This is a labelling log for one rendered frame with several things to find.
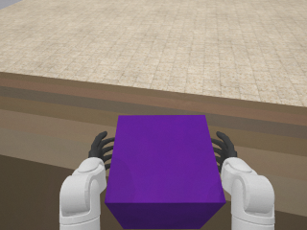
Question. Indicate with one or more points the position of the carton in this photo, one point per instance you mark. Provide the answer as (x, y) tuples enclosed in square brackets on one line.
[(163, 173)]

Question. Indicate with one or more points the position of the right robot hand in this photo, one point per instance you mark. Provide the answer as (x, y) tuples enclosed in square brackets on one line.
[(227, 149)]

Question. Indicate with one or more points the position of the left robot hand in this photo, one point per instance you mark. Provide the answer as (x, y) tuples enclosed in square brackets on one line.
[(98, 150)]

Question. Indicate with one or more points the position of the right robot forearm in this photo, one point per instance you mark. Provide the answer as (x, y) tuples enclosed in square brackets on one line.
[(252, 196)]

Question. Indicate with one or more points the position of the left robot forearm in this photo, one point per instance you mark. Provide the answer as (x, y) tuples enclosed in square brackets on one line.
[(79, 196)]

